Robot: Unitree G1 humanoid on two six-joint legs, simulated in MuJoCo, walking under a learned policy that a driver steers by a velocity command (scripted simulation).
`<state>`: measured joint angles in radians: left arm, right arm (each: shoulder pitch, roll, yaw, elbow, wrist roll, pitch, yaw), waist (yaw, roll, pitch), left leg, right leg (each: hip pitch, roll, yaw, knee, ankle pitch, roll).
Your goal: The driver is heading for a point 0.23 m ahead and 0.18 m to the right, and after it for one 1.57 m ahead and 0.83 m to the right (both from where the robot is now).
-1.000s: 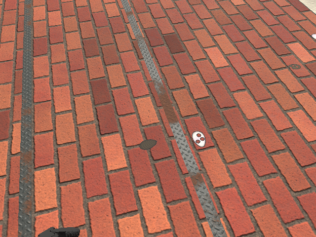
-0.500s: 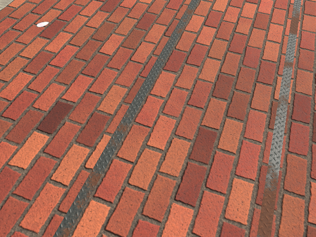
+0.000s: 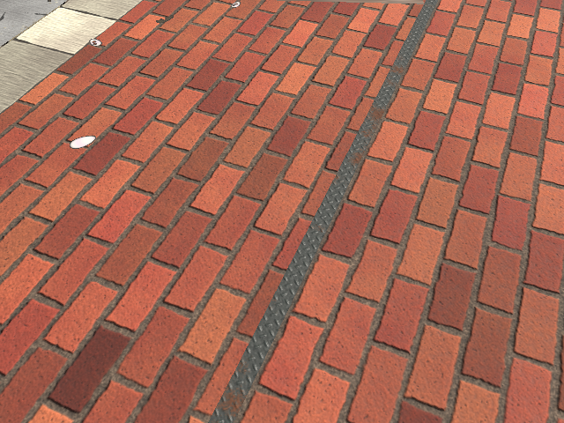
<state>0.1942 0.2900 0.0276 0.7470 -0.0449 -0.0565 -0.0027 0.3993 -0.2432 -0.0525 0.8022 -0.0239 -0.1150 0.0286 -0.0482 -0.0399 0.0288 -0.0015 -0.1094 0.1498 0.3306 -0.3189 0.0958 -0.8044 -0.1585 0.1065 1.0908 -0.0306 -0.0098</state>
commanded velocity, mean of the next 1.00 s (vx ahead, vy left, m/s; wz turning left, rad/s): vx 1.00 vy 0.00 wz -0.87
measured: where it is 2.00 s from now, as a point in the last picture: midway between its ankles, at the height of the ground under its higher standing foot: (554, 143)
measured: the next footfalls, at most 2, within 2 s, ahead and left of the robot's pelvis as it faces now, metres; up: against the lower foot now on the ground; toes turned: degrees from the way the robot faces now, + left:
right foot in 0.20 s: +0.41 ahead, -0.12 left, +0.00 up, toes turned -10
left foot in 0.62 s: +0.86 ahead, -0.08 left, +0.00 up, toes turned -41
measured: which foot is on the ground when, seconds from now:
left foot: down 0.00-0.18, up 0.20-0.60, down 0.62-1.00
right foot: up 0.00-0.18, down 0.20-0.62, up 0.64-1.00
